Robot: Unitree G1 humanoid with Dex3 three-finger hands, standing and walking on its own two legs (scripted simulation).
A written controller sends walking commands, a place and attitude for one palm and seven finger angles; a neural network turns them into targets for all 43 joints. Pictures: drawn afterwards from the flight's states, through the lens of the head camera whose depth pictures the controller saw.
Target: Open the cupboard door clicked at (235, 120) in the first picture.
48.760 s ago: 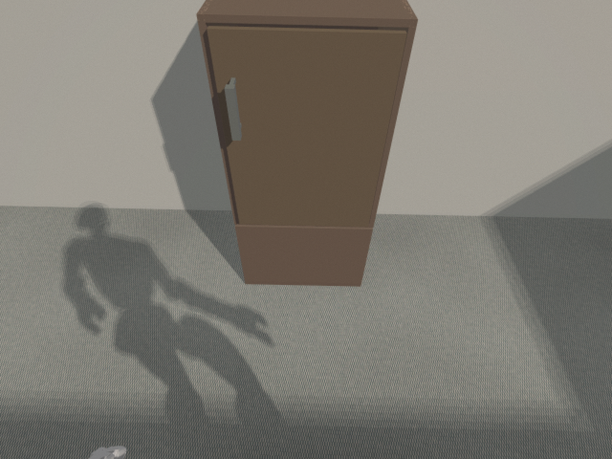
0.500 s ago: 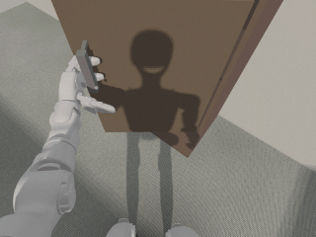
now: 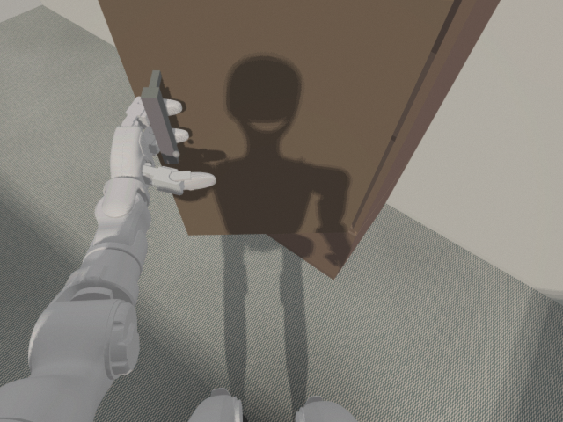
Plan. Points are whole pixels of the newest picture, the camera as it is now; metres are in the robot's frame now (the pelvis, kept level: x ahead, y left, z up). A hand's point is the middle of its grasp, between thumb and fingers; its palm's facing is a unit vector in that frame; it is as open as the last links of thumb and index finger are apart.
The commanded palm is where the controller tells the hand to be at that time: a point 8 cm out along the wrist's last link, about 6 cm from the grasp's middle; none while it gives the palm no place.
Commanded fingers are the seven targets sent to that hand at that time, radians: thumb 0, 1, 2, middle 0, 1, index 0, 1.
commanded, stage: close the thumb around the handle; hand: left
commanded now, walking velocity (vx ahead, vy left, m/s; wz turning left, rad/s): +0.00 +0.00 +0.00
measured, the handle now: (164, 119) +0.54 +0.15 +0.09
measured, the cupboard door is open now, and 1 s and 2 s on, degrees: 39 52 77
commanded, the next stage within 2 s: pull the door open along its arc in 0.48 s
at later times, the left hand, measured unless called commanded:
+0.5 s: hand (176, 152) +0.48 +0.13 +0.08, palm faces -0.02 -1.00 +0.00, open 5.8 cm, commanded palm +0.46 +0.17 +0.08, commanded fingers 0.00 0.90 0.90 -0.40 -1.35 -0.40 -1.35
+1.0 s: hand (182, 200) +0.40 +0.11 +0.08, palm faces -0.09 -1.00 +0.00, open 6.0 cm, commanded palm +0.35 +0.17 +0.08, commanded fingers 0.00 0.90 0.90 -0.40 -1.35 -0.40 -1.35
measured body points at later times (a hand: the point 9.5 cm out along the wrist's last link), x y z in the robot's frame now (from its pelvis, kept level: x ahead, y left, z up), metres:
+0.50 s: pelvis +0.00 +0.01 +0.00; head +0.09 +0.02 +0.44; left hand +0.48 +0.18 +0.08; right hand +0.01 -0.25 -0.12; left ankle +0.03 +0.08 -0.68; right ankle -0.02 -0.09 -0.68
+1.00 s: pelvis +0.02 +0.00 +0.01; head +0.07 -0.01 +0.46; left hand +0.40 +0.17 +0.08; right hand +0.08 -0.26 -0.10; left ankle +0.03 +0.08 -0.68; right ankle -0.02 -0.09 -0.68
